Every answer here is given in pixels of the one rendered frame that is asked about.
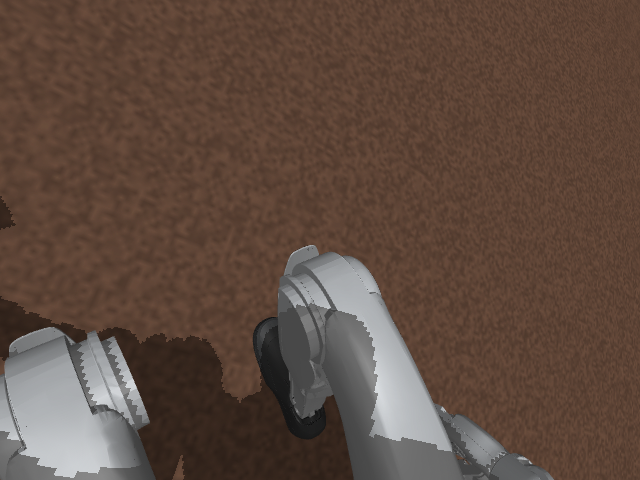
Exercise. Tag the right robot foot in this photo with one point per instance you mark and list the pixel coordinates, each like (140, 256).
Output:
(276, 376)

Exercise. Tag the right robot arm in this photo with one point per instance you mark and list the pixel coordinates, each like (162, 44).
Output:
(515, 466)

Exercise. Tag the right robot hand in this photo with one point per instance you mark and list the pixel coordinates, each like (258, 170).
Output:
(473, 443)

